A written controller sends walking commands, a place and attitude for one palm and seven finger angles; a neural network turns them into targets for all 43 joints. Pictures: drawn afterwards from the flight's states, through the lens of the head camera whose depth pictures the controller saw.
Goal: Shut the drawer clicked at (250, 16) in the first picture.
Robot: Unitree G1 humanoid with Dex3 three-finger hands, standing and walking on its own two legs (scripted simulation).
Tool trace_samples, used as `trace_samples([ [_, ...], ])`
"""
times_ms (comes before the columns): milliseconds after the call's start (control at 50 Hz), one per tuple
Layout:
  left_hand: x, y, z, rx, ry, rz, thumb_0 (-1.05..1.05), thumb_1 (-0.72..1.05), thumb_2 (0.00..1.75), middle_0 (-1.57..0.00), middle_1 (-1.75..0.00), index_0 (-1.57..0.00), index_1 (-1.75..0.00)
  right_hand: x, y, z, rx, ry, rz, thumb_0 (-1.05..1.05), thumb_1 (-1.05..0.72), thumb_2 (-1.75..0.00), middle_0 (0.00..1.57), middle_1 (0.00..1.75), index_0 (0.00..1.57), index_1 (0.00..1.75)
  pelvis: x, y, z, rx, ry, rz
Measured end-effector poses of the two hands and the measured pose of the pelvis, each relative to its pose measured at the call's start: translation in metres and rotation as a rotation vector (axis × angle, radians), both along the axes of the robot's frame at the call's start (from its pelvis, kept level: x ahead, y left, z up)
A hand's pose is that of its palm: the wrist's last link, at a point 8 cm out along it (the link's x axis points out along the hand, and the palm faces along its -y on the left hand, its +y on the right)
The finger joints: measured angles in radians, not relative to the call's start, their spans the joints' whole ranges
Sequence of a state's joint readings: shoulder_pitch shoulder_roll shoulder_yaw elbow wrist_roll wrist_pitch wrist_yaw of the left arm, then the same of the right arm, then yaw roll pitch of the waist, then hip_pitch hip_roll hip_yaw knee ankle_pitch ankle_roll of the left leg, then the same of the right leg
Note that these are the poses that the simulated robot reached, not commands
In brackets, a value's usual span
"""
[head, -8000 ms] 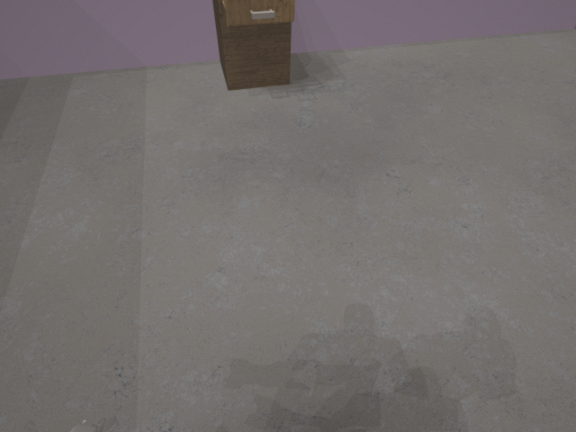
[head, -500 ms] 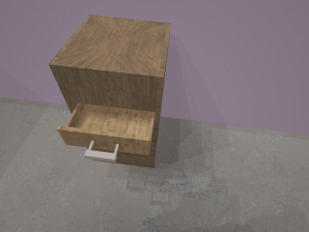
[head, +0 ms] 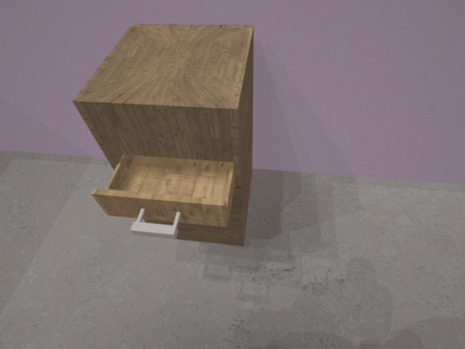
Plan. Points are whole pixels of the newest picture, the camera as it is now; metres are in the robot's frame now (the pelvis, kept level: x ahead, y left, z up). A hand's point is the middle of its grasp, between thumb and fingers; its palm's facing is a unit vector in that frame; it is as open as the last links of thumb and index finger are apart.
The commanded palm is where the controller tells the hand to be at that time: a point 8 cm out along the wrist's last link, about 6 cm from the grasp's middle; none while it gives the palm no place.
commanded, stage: come to a stop and stand still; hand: left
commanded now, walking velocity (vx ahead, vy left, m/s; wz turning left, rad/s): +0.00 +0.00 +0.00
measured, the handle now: (157, 222) +0.45 +0.27 -0.24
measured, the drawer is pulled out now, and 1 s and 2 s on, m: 0.15 0.15 0.15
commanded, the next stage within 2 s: look again from close up in 1.08 s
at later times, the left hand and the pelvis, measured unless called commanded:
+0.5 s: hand out of the picture -0.05 +0.20 -0.18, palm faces +0.05 -0.98 -0.20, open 7.3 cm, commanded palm none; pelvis -0.01 +0.03 +0.00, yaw +0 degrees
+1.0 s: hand out of the picture +0.02 +0.19 -0.18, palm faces +0.05 -0.98 -0.20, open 7.3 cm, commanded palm none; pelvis +0.02 +0.02 +0.00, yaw +0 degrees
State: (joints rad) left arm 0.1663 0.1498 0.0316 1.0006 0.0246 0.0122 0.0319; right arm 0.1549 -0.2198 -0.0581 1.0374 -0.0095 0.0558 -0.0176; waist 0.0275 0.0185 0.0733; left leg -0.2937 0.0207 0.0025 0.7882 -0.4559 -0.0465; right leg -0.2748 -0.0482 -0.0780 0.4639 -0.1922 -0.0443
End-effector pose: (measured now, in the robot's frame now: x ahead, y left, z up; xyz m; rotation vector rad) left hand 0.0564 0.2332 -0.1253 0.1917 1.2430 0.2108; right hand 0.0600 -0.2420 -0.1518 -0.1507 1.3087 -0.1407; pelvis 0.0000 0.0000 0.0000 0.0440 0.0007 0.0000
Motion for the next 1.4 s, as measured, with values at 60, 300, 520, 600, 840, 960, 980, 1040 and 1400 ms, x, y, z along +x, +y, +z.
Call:
trace_samples([
  [60,-0.017,0.011,-0.007,-0.013,0.018,0.016,0.0,0.91,0.9,-0.2,-0.3,-0.21,-0.3,0.0,0.008,0.005,-0.015,-0.036,0.016,0.0,-0.92,-0.9,0.2,0.3,0.2,0.3,-0.007,0.008,-0.002,-0.01,-0.003,0.002],
  [300,-0.082,0.034,-0.021,-0.053,0.148,0.055,0.0,0.91,0.9,-0.2,-0.3,-0.2,-0.3,-0.054,0.046,0.007,-0.01,0.046,0.026,0.0,-0.93,-0.9,0.2,0.3,0.2,0.3,-0.017,0.03,-0.002,-0.029,-0.019,0.002],
  [520,-0.105,0.014,-0.019,-0.081,0.256,0.055,0.0,0.91,0.9,-0.2,-0.3,-0.2,-0.3,-0.088,0.059,0.002,0.031,0.147,-0.021,0.0,-0.92,-0.9,0.2,0.3,0.2,0.3,-0.007,0.029,0.0,-0.037,-0.005,-0.009],
  [600,-0.094,0.005,-0.02,-0.094,0.242,0.047,0.0,0.91,0.9,-0.2,-0.3,-0.2,-0.3,-0.094,0.062,0.001,0.04,0.169,-0.034,0.0,-0.91,-0.9,0.2,0.3,0.2,0.3,-0.002,0.028,0.0,-0.039,-0.004,-0.009],
  [840,-0.058,0.003,-0.022,-0.08,0.18,0.026,0.02,0.93,0.9,-0.2,-0.3,-0.2,-0.3,-0.083,0.063,0.0,0.048,0.157,-0.05,0.0,-0.91,-0.9,0.2,0.3,0.2,0.3,0.012,0.021,-0.001,-0.046,-0.007,-0.008],
  [960,-0.048,0.006,-0.021,-0.07,0.163,0.028,0.01,0.93,0.9,-0.2,-0.3,-0.2,-0.3,-0.072,0.06,0.0,0.044,0.146,-0.04,0.0,-0.91,-0.9,0.2,0.3,0.2,0.3,0.017,0.02,-0.001,-0.048,-0.005,-0.005],
  [980,-0.047,0.006,-0.021,-0.069,0.162,0.028,0.01,0.93,0.9,-0.2,-0.3,-0.2,-0.3,-0.07,0.059,0.0,0.042,0.144,-0.039,0.0,-0.91,-0.9,0.2,0.3,0.2,0.3,0.017,0.02,-0.001,-0.048,-0.005,-0.004],
  [1040,-0.045,0.007,-0.021,-0.068,0.16,0.028,0.01,0.92,0.9,-0.2,-0.3,-0.2,-0.3,-0.065,0.057,0.0,0.036,0.138,-0.035,0.0,-0.91,-0.9,0.2,0.3,0.2,0.3,0.019,0.02,-0.001,-0.048,-0.005,-0.003],
  [1400,-0.052,0.03,-0.028,-0.071,0.125,-0.009,0.0,0.92,0.9,-0.2,-0.3,-0.2,-0.3,-0.036,0.058,0.002,-0.015,-0.012,0.004,0.0,-0.92,-0.9,0.2,0.3,0.2,0.3,0.004,0.043,-0.008,-0.051,-0.035,0.004],
])
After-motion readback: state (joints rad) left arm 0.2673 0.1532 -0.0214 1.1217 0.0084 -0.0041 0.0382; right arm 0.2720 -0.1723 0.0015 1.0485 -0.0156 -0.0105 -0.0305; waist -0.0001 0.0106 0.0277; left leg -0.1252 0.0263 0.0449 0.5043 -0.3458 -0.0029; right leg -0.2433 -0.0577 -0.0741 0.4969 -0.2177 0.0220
